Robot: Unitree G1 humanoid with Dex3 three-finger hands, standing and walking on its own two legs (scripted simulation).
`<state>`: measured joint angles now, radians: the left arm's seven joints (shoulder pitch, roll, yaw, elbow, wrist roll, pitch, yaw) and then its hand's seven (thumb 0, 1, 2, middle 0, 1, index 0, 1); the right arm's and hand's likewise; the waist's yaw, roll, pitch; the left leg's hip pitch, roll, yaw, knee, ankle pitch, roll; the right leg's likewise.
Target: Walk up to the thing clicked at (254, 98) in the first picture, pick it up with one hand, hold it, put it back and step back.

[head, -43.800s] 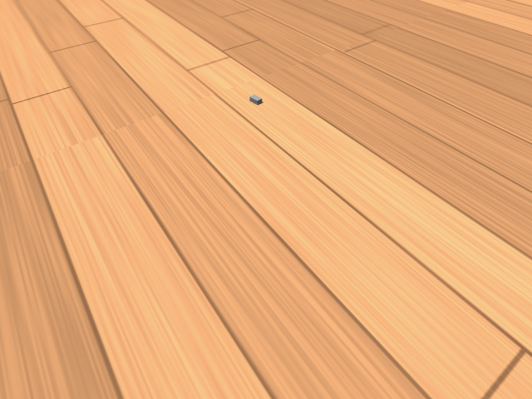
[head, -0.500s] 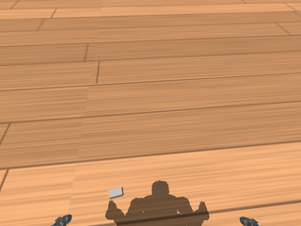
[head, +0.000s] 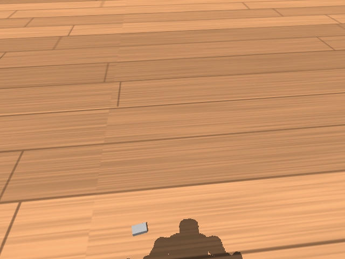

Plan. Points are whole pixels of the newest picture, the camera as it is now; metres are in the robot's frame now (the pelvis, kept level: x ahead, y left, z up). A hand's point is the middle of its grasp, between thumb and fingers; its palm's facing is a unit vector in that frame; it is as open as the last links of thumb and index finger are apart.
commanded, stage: stand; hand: left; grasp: from above
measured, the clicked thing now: (139, 229) +0.45 +0.21 -0.76
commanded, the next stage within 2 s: step back in 1.74 s
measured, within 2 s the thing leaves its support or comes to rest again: neither
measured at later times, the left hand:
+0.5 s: hand out of the picture +0.05 +0.22 -0.16, palm faces +0.01 -0.94 -0.33, open 7.4 cm
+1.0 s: hand out of the picture +0.09 +0.20 -0.15, palm faces +0.01 -0.94 -0.33, open 7.4 cm
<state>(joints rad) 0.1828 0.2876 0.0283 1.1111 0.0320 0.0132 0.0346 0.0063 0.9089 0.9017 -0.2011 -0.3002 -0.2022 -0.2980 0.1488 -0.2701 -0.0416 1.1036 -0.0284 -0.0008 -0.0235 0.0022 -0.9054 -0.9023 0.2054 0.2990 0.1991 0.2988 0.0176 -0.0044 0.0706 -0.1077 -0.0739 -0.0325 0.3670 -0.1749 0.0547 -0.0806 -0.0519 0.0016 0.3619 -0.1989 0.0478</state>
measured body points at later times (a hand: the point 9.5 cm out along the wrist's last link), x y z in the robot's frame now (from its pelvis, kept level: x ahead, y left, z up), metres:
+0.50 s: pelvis +0.00 -0.02 +0.00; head +0.01 -0.02 +0.45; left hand +0.05 +0.27 -0.14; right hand +0.07 -0.31 -0.14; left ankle +0.02 +0.08 -0.75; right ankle +0.00 -0.15 -0.75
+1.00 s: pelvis +0.02 -0.04 +0.00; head +0.02 -0.04 +0.45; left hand +0.09 +0.25 -0.13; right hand +0.09 -0.33 -0.14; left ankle +0.02 +0.08 -0.74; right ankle +0.00 -0.15 -0.75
